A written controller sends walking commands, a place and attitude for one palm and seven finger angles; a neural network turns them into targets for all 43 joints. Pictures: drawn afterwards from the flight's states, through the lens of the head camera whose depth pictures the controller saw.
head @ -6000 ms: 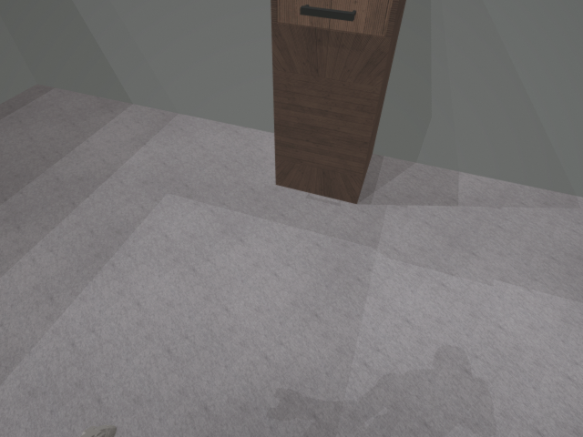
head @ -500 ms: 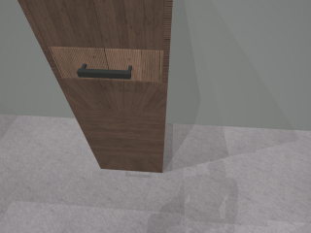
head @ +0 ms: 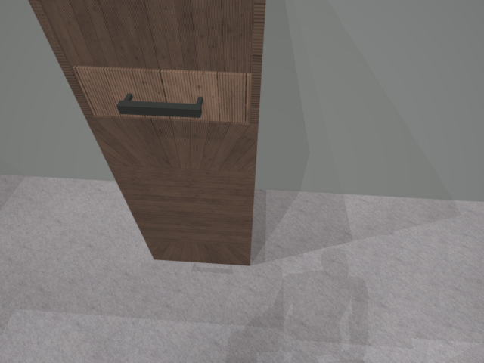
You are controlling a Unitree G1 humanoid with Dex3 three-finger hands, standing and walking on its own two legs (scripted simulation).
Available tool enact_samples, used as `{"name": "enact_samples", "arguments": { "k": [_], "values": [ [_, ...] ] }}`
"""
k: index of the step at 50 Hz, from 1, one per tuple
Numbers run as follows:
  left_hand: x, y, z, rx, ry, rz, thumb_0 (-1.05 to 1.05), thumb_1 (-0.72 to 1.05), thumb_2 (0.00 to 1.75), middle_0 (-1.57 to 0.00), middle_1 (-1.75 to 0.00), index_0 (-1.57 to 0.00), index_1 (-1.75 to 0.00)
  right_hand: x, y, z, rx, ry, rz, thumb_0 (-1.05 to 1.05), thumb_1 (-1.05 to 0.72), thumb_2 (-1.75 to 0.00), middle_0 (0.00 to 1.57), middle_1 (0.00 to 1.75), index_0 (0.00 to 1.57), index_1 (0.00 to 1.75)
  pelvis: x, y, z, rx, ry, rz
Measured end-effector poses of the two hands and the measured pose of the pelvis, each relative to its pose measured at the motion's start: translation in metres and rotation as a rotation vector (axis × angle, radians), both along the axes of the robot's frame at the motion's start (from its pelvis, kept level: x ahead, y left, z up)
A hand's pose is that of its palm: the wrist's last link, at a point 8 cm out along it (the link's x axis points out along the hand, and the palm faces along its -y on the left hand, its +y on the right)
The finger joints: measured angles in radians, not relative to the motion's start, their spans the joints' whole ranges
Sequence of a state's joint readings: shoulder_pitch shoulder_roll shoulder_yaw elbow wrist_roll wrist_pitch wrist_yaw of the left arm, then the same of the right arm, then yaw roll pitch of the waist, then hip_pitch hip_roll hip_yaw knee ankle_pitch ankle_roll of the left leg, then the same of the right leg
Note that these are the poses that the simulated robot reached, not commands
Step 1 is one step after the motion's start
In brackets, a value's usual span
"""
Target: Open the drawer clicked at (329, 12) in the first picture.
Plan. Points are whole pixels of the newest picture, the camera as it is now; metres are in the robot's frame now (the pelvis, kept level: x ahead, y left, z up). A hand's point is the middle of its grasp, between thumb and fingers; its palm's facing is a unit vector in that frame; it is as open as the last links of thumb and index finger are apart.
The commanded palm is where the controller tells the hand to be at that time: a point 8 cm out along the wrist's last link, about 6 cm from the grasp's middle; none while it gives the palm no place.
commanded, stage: look again from close up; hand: left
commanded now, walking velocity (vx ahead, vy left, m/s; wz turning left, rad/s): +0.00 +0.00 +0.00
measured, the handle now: (162, 103) +0.62 +0.21 +0.09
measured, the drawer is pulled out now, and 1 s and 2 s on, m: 0.00 0.00 0.00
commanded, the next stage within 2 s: shuffle to correct the standing spot in 0.44 s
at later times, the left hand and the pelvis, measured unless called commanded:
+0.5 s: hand out of the picture +0.07 +0.26 -0.15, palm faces +0.01 -0.95 -0.32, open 7.4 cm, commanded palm none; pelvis -0.01 +0.02 +0.00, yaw +0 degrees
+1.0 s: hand out of the picture -0.03 +0.18 -0.18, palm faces +0.04 -0.99 -0.14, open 7.4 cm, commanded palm none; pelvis +0.04 +0.03 -0.01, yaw -1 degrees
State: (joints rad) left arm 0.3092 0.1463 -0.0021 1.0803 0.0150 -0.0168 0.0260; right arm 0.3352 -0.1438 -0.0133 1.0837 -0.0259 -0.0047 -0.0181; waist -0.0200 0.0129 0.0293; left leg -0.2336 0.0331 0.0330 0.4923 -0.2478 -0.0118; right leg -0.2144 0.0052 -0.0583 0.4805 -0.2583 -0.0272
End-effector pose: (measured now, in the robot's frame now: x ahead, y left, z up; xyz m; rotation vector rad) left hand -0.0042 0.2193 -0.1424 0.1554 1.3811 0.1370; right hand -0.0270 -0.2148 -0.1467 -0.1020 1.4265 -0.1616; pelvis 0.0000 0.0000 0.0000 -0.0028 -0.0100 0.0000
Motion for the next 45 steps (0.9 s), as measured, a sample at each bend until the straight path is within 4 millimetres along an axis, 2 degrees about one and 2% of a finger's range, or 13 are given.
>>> {"name": "enact_samples", "arguments": {
  "k": [5, 13, 17, 21, 26, 31, 40, 45],
  "values": [
    [0.023, 0.024, 0.002, 0.045, -0.086, -0.005, 0.00, 0.90, 0.90, -0.21, -0.30, -0.21, -0.30, 0.032, -0.017, 0.003, -0.057, -0.106, 0.017, 0.01, -0.90, -0.90, 0.20, 0.30, 0.20, 0.30, 0.004, 0.006, -0.003, -0.002, -0.012, 0.002],
    [0.065, 0.061, 0.017, 0.106, -0.231, -0.033, 0.00, 0.90, 0.90, -0.20, -0.30, -0.21, -0.30, 0.086, -0.035, 0.022, -0.131, -0.267, 0.080, 0.01, -0.91, -0.90, 0.20, 0.30, 0.20, 0.30, 0.000, 0.015, -0.002, -0.002, -0.039, -0.002],
    [0.074, 0.073, 0.026, 0.124, -0.265, -0.048, 0.00, 0.90, 0.90, -0.20, -0.30, -0.20, -0.30, 0.103, -0.039, 0.031, -0.148, -0.316, 0.113, 0.01, -0.90, -0.90, 0.20, 0.30, 0.20, 0.30, -0.005, 0.018, 0.000, -0.002, -0.042, -0.001],
    [0.072, 0.081, 0.030, 0.133, -0.265, -0.059, 0.00, 0.90, 0.90, -0.20, -0.30, -0.20, -0.30, 0.109, -0.039, 0.037, -0.152, -0.331, 0.136, 0.01, -0.90, -0.90, 0.20, 0.30, 0.20, 0.30, -0.010, 0.021, 0.002, -0.001, -0.042, 0.000],
    [0.059, 0.085, 0.028, 0.131, -0.225, -0.058, 0.00, 0.90, 0.90, -0.20, -0.30, -0.21, -0.30, 0.102, -0.036, 0.036, -0.145, -0.303, 0.148, 0.01, -0.90, -0.90, 0.20, 0.30, 0.20, 0.30, -0.015, 0.024, 0.004, 0.000, -0.040, 0.003],
    [0.036, 0.079, 0.021, 0.114, -0.156, -0.042, 0.00, 0.90, 0.90, -0.20, -0.30, -0.20, -0.30, 0.082, -0.029, 0.028, -0.124, -0.233, 0.139, 0.01, -0.90, -0.90, 0.20, 0.30, 0.20, 0.30, -0.016, 0.025, 0.005, 0.000, -0.036, 0.006],
    [-0.020, 0.042, -0.001, 0.009, 0.028, 0.018, 0.00, 0.90, 0.90, -0.20, -0.30, -0.20, -0.30, 0.027, 0.003, 0.006, -0.041, -0.040, 0.074, 0.01, -0.90, -0.90, 0.20, 0.30, 0.20, 0.30, 0.001, 0.026, 0.000, -0.004, -0.023, 0.000],
    [-0.038, 0.023, -0.008, -0.040, 0.124, 0.055, 0.00, 0.90, 0.90, -0.20, -0.30, -0.20, -0.30, 0.009, 0.020, 0.000, -0.011, 0.041, 0.023, 0.01, -0.90, -0.90, 0.20, 0.30, 0.20, 0.30, 0.020, 0.028, -0.004, -0.004, -0.016, -0.006]
  ]
}}
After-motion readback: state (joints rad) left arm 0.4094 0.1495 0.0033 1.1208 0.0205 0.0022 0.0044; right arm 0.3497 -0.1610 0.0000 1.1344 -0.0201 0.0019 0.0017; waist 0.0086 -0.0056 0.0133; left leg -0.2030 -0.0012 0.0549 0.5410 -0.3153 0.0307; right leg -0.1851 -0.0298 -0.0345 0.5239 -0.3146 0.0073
